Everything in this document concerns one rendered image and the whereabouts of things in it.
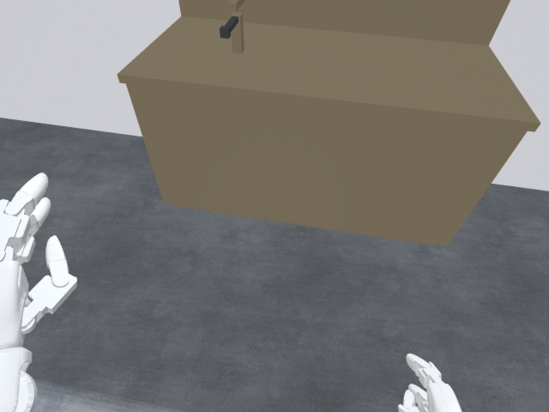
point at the robot left forearm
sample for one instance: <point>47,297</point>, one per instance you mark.
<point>18,391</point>

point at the robot right hand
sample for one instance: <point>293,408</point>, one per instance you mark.
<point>439,396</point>

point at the robot left hand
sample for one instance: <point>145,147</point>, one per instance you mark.
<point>20,220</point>

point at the tap lever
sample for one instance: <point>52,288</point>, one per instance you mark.
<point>225,31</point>

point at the counter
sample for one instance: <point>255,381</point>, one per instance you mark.
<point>386,118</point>

